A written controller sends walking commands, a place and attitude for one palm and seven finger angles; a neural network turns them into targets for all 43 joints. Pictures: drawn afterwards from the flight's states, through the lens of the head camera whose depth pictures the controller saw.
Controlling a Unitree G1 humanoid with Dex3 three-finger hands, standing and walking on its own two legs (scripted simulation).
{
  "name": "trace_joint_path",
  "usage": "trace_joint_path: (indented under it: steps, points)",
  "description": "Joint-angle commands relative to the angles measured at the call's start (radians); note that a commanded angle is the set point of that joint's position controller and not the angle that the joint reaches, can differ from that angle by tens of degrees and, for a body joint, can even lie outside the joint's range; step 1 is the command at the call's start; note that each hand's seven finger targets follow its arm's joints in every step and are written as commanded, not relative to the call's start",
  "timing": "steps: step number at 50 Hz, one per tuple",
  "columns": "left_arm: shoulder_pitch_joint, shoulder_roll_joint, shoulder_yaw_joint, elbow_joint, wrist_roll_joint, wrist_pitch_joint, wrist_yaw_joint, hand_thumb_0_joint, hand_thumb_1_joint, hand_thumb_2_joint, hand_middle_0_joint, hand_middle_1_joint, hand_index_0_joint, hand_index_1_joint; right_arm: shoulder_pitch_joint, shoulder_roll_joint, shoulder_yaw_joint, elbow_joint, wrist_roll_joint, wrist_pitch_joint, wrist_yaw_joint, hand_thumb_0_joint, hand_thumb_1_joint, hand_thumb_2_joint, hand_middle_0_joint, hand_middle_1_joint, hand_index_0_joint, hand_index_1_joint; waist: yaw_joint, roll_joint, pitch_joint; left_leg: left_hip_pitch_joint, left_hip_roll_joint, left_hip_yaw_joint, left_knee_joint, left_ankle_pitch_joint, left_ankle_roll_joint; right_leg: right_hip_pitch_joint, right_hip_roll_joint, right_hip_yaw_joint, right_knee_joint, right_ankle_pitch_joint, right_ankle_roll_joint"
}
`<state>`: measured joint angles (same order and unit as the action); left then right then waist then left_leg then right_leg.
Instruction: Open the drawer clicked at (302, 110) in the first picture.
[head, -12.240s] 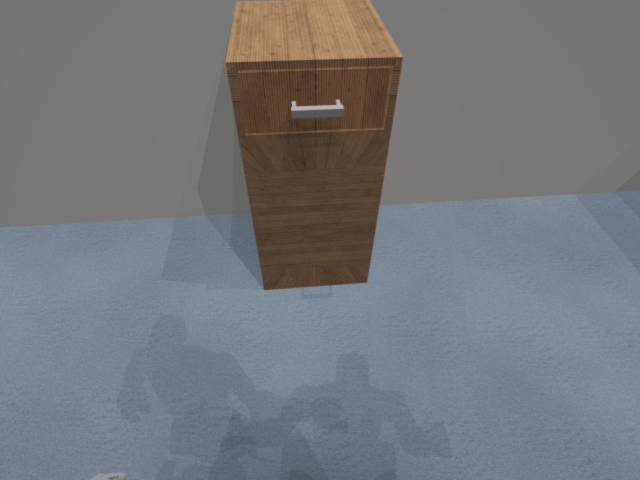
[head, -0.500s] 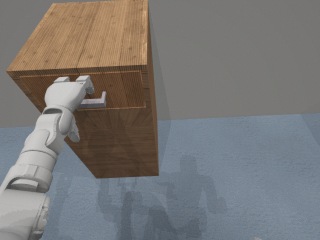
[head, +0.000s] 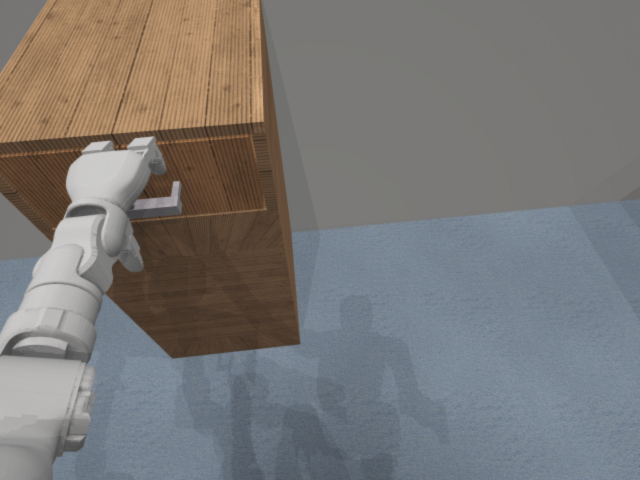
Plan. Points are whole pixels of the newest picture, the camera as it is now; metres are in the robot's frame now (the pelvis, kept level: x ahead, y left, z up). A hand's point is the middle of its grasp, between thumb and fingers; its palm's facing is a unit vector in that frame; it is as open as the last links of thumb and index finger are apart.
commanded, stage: move the hooked fingers above the handle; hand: left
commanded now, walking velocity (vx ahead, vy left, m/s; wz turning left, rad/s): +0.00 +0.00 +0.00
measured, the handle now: (139, 199) +0.51 +0.27 +0.02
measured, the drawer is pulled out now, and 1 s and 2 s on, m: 0.00 0.00 0.00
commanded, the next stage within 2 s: lower the fingers behind the handle in 0.50 s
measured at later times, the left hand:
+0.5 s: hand (124, 210) +0.45 +0.26 +0.07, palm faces -0.03 -0.02 -1.00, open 13.8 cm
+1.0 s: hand (133, 220) +0.45 +0.26 +0.05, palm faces -0.05 -0.02 -1.00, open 13.8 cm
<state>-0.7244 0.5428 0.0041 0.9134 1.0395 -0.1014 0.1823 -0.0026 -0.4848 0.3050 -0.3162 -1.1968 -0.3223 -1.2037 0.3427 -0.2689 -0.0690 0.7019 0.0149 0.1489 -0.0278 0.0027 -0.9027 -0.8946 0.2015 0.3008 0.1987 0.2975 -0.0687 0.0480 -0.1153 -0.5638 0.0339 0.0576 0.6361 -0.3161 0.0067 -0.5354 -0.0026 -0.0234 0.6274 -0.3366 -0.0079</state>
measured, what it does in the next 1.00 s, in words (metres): stands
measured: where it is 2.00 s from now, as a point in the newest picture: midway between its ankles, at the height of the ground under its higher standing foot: outside the picture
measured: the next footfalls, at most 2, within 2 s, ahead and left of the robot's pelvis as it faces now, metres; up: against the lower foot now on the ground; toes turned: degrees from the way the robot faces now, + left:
none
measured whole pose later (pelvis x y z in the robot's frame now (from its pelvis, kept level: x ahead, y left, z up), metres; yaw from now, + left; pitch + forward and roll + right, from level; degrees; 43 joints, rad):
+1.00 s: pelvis +0.00 +0.00 +0.00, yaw +0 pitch +16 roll +0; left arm -0.71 0.53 0.01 0.95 1.06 -0.12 0.24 0.00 -0.49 0.30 -0.32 -1.20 -0.32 -1.20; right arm 0.33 -0.26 -0.07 0.71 0.00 0.14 -0.03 0.00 -0.90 -0.89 0.20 0.30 0.20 0.30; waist -0.07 0.04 -0.12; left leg -0.62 0.03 0.05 0.68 -0.33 0.01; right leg -0.58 0.00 -0.03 0.66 -0.35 -0.01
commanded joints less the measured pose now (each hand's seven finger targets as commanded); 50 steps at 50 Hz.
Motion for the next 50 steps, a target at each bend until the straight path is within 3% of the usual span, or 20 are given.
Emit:
trace_joint_path:
  steps: [1, 4, 7, 8, 10, 13, 15, 16, 19, 24, 26, 28, 29, 31, 36, 38, 40, 45, 48, 50]
  points:
    - [-0.396, 0.323, 0.116, -0.162, 0.005, 0.020, 0.052, 0.000, -0.500, 0.300, -0.300, -1.200, -0.300, -1.200, 0.058, -0.149, -0.043, -0.082, 0.001, -0.025, -0.012, 0.000, -0.900, -0.900, 0.200, 0.300, 0.200, 0.300, 0.019, -0.011, -0.356, 0.209, -0.049, -0.012, -0.029, 0.407, 0.043, 0.181, 0.040, 0.006, -0.047, 0.408, -0.026]
    - [-0.421, 0.319, 0.106, -0.201, 0.003, 0.015, 0.051, 0.000, -0.500, 0.300, -0.300, -1.200, -0.300, -1.200, 0.052, -0.148, -0.045, -0.089, 0.002, -0.028, -0.014, 0.000, -0.900, -0.900, 0.200, 0.300, 0.200, 0.300, 0.014, 0.013, -0.385, 0.234, -0.049, -0.008, -0.029, 0.409, 0.044, 0.189, 0.038, 0.012, -0.051, 0.410, -0.024]
    - [-0.406, 0.270, 0.072, -0.201, -0.006, 0.015, 0.042, 0.000, -0.500, 0.300, -0.300, -1.200, -0.300, -1.200, 0.049, -0.145, -0.045, -0.090, 0.004, -0.030, -0.015, 0.000, -0.900, -0.900, 0.200, 0.300, 0.200, 0.300, 0.005, -0.005, -0.351, 0.243, -0.047, -0.011, -0.035, 0.400, 0.045, 0.169, 0.041, 0.004, -0.060, 0.393, -0.023]
    - [-0.404, 0.295, 0.092, -0.188, -0.010, 0.011, 0.039, 0.000, -0.500, 0.300, -0.300, -1.200, -0.300, -1.200, 0.050, -0.148, -0.043, -0.086, 0.003, -0.030, -0.018, 0.000, -0.900, -0.900, 0.200, 0.300, 0.200, 0.300, 0.002, -0.029, -0.355, 0.236, -0.047, -0.011, -0.033, 0.396, 0.047, 0.186, 0.039, 0.010, -0.065, 0.399, -0.022]
    - [-0.413, 0.294, 0.084, -0.199, -0.003, 0.007, 0.036, 0.000, -0.500, 0.300, -0.300, -1.200, -0.300, -1.200, 0.048, -0.145, -0.043, -0.087, 0.004, -0.030, -0.020, 0.000, -0.900, -0.900, 0.200, 0.300, 0.200, 0.300, 0.005, 0.002, -0.351, 0.240, -0.050, -0.012, -0.033, 0.395, 0.046, 0.173, 0.038, 0.009, -0.059, 0.399, -0.023]
    - [-0.436, 0.271, 0.066, -0.214, -0.008, -0.003, 0.032, 0.000, -0.500, 0.300, -0.300, -1.200, -0.300, -1.200, 0.050, -0.146, -0.043, -0.083, 0.002, -0.032, -0.019, 0.000, -0.900, -0.900, 0.200, 0.300, 0.200, 0.300, -0.007, -0.012, -0.345, 0.259, -0.047, -0.020, -0.030, 0.406, 0.046, 0.159, 0.039, 0.006, -0.064, 0.388, -0.024]
    - [-0.421, 0.251, 0.053, -0.224, -0.009, -0.005, 0.033, 0.000, -0.500, 0.300, -0.300, -1.200, -0.300, -1.200, 0.046, -0.140, -0.046, -0.084, 0.001, -0.032, -0.017, 0.000, -0.900, -0.900, 0.200, 0.300, 0.200, 0.300, -0.001, 0.027, -0.359, 0.281, -0.049, -0.017, -0.026, 0.415, 0.043, 0.148, 0.039, 0.006, -0.060, 0.389, -0.025]
    - [-0.415, 0.259, 0.063, -0.213, -0.008, -0.003, 0.034, 0.000, -0.500, 0.300, -0.300, -1.200, -0.300, -1.200, 0.048, -0.142, -0.045, -0.082, 0.002, -0.030, -0.017, 0.000, -0.900, -0.900, 0.200, 0.300, 0.200, 0.300, 0.000, 0.002, -0.343, 0.272, -0.047, -0.022, -0.028, 0.408, 0.042, 0.142, 0.040, 0.001, -0.059, 0.377, -0.025]
    - [-0.435, 0.228, 0.034, -0.214, -0.012, 0.003, 0.037, 0.000, -0.500, 0.300, -0.300, -1.200, -0.300, -1.200, 0.043, -0.141, -0.042, -0.082, 0.002, -0.030, -0.014, 0.000, -0.900, -0.900, 0.200, 0.300, 0.200, 0.300, -0.007, 0.011, -0.334, 0.273, -0.046, -0.025, -0.030, 0.401, 0.041, 0.127, 0.038, 0.000, -0.061, 0.364, -0.025]
    - [-0.441, 0.300, 0.090, -0.204, -0.002, 0.013, 0.048, 0.000, -0.500, 0.300, -0.300, -1.200, -0.300, -1.200, 0.040, -0.144, -0.039, -0.085, 0.000, -0.027, -0.017, 0.000, -0.900, -0.900, 0.200, 0.300, 0.200, 0.300, 0.009, 0.003, -0.369, 0.254, -0.052, -0.022, -0.029, 0.399, 0.041, 0.168, 0.036, 0.006, -0.053, 0.381, -0.026]
    - [-0.454, 0.274, 0.069, -0.219, -0.002, 0.012, 0.049, 0.000, -0.500, 0.300, -0.300, -1.200, -0.300, -1.200, 0.034, -0.142, -0.041, -0.086, -0.001, -0.028, -0.016, 0.000, -0.900, -0.900, 0.200, 0.300, 0.200, 0.300, 0.004, 0.023, -0.362, 0.266, -0.050, -0.019, -0.027, 0.413, 0.041, 0.157, 0.037, 0.003, -0.052, 0.392, -0.026]
    - [-0.416, 0.298, 0.096, -0.191, -0.005, 0.017, 0.045, 0.000, -0.500, 0.300, -0.300, -1.200, -0.300, -1.200, 0.036, -0.146, -0.038, -0.086, -0.002, -0.025, -0.017, 0.000, -0.900, -0.900, 0.200, 0.300, 0.200, 0.300, 0.009, -0.016, -0.367, 0.250, -0.049, -0.019, -0.026, 0.429, 0.043, 0.184, 0.037, 0.005, -0.054, 0.413, -0.025]
    - [-0.410, 0.278, 0.074, -0.188, -0.006, 0.020, 0.041, 0.000, -0.500, 0.300, -0.300, -1.200, -0.300, -1.200, 0.034, -0.143, -0.038, -0.090, 0.002, -0.026, -0.017, 0.000, -0.900, -0.900, 0.200, 0.300, 0.200, 0.300, 0.009, 0.000, -0.364, 0.244, -0.053, -0.014, -0.029, 0.407, 0.042, 0.181, 0.036, 0.006, -0.054, 0.406, -0.023]
    - [-0.405, 0.274, 0.067, -0.154, -0.002, 0.027, 0.034, 0.000, -0.500, 0.300, -0.300, -1.200, -0.300, -1.200, 0.035, -0.147, -0.037, -0.084, 0.002, -0.026, -0.019, 0.000, -0.900, -0.900, 0.200, 0.300, 0.200, 0.300, -0.001, -0.025, -0.316, 0.227, -0.050, -0.014, -0.034, 0.385, 0.043, 0.161, 0.036, 0.002, -0.060, 0.389, -0.023]
    - [-0.389, 0.235, 0.044, -0.178, -0.007, -0.009, 0.017, 0.000, -0.500, 0.300, -0.300, -1.200, -0.300, -1.200, 0.051, -0.145, -0.043, -0.087, -0.001, -0.025, -0.019, 0.000, -0.900, -0.900, 0.200, 0.300, 0.200, 0.300, -0.002, -0.014, -0.335, 0.242, -0.051, -0.016, -0.022, 0.396, 0.043, 0.145, 0.037, 0.006, -0.056, 0.392, -0.023]
    - [-0.419, 0.243, 0.051, -0.177, -0.007, -0.026, 0.024, 0.000, -0.500, 0.300, -0.300, -1.200, -0.300, -1.200, 0.062, -0.148, -0.044, -0.077, -0.004, -0.025, -0.020, 0.000, -0.900, -0.900, 0.200, 0.300, 0.200, 0.300, -0.017, -0.041, -0.319, 0.224, -0.050, -0.020, -0.014, 0.384, 0.046, 0.135, 0.037, 0.008, -0.057, 0.386, -0.023]
    - [-0.407, 0.298, 0.099, -0.187, 0.000, -0.040, 0.044, 0.000, -0.500, 0.300, -0.300, -1.200, -0.300, -1.200, 0.064, -0.147, -0.046, -0.077, -0.006, -0.025, -0.022, 0.000, -0.900, -0.900, 0.200, 0.300, 0.200, 0.300, 0.000, -0.011, -0.360, 0.221, -0.054, -0.017, -0.006, 0.388, 0.045, 0.147, 0.037, 0.013, -0.043, 0.397, -0.023]
    - [-0.408, 0.276, 0.097, -0.177, 0.014, -0.033, 0.100, 0.000, -0.500, 0.300, -0.300, -1.200, -0.300, -1.200, 0.074, -0.143, -0.053, -0.064, -0.012, -0.029, -0.013, 0.000, -0.900, -0.900, 0.200, 0.300, 0.200, 0.300, -0.003, 0.033, -0.389, 0.225, -0.051, -0.020, 0.020, 0.432, 0.038, 0.106, 0.043, 0.005, -0.016, 0.408, -0.026]
    - [-0.425, 0.272, 0.091, -0.150, 0.020, -0.009, 0.117, 0.000, -0.500, 0.300, -0.300, -1.200, -0.300, -1.200, 0.080, -0.148, -0.052, -0.055, -0.015, -0.030, -0.011, 0.000, -0.900, -0.900, 0.200, 0.300, 0.200, 0.300, -0.014, 0.000, -0.399, 0.203, -0.050, -0.020, 0.026, 0.427, 0.039, 0.115, 0.043, 0.006, -0.013, 0.415, -0.025]
    - [-0.423, 0.257, 0.076, -0.147, 0.025, 0.003, 0.120, 0.000, -0.500, 0.300, -0.300, -1.200, -0.300, -1.200, 0.082, -0.146, -0.053, -0.056, -0.013, -0.029, -0.009, 0.000, -0.900, -0.900, 0.200, 0.300, 0.200, 0.300, -0.012, 0.028, -0.411, 0.213, -0.049, -0.020, 0.027, 0.428, 0.037, 0.106, 0.044, 0.005, -0.008, 0.412, -0.025]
